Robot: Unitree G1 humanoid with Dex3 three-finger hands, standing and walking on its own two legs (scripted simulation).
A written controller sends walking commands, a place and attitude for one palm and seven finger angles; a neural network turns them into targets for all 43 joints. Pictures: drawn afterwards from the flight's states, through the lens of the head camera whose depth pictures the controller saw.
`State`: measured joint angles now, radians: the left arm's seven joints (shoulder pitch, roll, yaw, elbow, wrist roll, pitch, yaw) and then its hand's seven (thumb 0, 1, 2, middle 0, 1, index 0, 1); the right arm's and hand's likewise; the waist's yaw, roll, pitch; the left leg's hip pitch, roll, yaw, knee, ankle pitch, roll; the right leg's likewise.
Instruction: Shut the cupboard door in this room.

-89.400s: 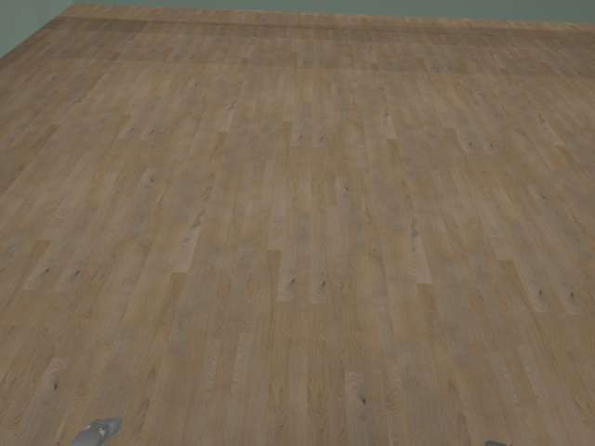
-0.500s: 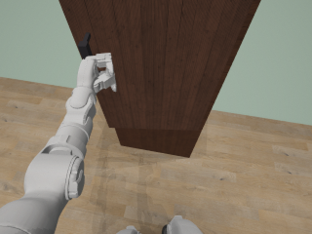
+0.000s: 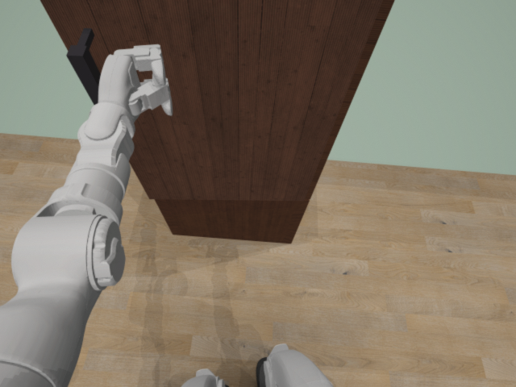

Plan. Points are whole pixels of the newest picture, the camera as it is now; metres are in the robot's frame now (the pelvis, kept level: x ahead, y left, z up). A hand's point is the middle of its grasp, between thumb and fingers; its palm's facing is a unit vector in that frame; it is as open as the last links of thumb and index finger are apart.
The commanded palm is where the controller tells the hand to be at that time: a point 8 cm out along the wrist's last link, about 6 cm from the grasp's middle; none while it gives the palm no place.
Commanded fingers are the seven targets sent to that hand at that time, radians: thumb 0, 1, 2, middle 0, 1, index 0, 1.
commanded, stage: push the door shut along its arc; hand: left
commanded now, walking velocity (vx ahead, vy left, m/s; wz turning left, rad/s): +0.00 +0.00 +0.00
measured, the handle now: (102, 85) +0.57 +0.15 +0.11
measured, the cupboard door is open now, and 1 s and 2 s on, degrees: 4 0 0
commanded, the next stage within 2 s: pull the fist back off the door in 0.58 s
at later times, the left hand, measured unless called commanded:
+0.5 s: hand (169, 78) +0.55 +0.05 +0.12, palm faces -0.32 -0.95 -0.03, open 3.2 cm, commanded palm +0.58 +0.08 +0.11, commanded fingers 0.00 0.90 0.90 -1.30 -1.50 -1.30 -1.50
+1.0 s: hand (189, 76) +0.56 +0.02 +0.12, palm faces +0.18 -0.98 -0.05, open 3.3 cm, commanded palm +0.54 +0.05 +0.11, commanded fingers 0.00 0.90 0.90 -1.30 -1.50 -1.30 -1.50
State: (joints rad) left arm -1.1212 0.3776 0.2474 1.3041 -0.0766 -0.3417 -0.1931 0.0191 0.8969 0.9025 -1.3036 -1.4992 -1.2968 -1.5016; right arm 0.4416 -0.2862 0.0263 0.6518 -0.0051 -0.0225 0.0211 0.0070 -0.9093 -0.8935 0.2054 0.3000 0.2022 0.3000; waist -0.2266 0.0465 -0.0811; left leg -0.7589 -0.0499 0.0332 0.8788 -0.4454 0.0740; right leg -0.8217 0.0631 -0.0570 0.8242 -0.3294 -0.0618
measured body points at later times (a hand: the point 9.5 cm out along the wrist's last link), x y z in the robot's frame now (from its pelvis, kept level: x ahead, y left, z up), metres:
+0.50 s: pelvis +0.00 +0.00 -0.01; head +0.14 +0.01 +0.41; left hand +0.56 +0.11 +0.12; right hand -0.05 -0.27 -0.12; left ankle -0.02 +0.07 -0.69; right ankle +0.03 -0.08 -0.69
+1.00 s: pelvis -0.03 +0.00 -0.03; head +0.11 +0.02 +0.39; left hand +0.55 +0.08 +0.12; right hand -0.08 -0.24 -0.14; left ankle -0.02 +0.07 -0.69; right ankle +0.03 -0.08 -0.69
